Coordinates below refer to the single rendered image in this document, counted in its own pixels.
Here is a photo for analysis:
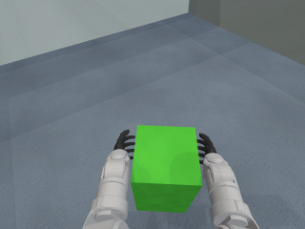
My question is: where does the left robot upper arm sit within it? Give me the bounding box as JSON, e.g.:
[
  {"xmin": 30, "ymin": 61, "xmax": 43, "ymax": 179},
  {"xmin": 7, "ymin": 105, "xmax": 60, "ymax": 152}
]
[{"xmin": 83, "ymin": 219, "xmax": 129, "ymax": 229}]

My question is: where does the carton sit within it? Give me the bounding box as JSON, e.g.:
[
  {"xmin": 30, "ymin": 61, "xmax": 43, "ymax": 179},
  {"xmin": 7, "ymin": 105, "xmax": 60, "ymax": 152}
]
[{"xmin": 131, "ymin": 125, "xmax": 203, "ymax": 213}]

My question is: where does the right robot hand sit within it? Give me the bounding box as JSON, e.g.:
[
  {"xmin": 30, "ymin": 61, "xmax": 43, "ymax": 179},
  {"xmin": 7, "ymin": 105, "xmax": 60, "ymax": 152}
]
[{"xmin": 196, "ymin": 133, "xmax": 217, "ymax": 164}]

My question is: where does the robot left forearm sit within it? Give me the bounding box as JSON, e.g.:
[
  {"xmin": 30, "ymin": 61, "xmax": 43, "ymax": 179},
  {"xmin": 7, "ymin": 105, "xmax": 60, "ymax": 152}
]
[{"xmin": 82, "ymin": 149, "xmax": 131, "ymax": 229}]

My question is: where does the robot right forearm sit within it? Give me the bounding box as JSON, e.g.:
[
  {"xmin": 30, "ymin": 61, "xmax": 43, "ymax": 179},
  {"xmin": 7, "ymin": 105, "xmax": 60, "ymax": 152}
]
[{"xmin": 203, "ymin": 153, "xmax": 260, "ymax": 229}]

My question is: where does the left robot hand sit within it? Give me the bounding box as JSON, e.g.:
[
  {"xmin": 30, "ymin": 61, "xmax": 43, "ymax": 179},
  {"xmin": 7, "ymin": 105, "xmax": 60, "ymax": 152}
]
[{"xmin": 113, "ymin": 129, "xmax": 135, "ymax": 159}]

